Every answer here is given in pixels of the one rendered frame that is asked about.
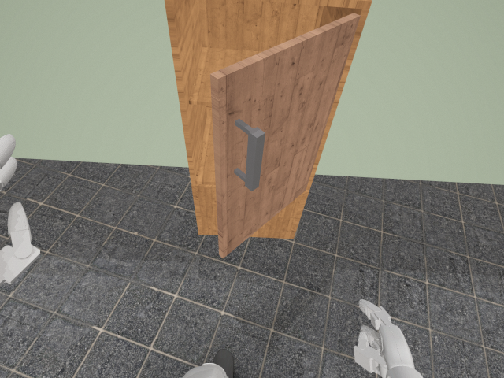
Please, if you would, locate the robot left hand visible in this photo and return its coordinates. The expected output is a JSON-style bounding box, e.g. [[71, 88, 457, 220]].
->
[[0, 134, 40, 287]]

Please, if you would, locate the cupboard door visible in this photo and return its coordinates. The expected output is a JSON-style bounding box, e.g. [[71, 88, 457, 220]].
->
[[210, 13, 361, 258]]

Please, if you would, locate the robot right hand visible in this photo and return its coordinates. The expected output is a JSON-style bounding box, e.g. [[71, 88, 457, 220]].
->
[[354, 299, 415, 378]]

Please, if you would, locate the handle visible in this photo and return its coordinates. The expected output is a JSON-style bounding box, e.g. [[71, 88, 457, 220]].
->
[[234, 119, 265, 191]]

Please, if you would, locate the robot left shin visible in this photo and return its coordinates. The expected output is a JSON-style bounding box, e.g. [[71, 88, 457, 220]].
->
[[202, 363, 227, 376]]

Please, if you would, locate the robot left foot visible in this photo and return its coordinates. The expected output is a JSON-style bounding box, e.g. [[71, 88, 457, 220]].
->
[[213, 349, 234, 378]]

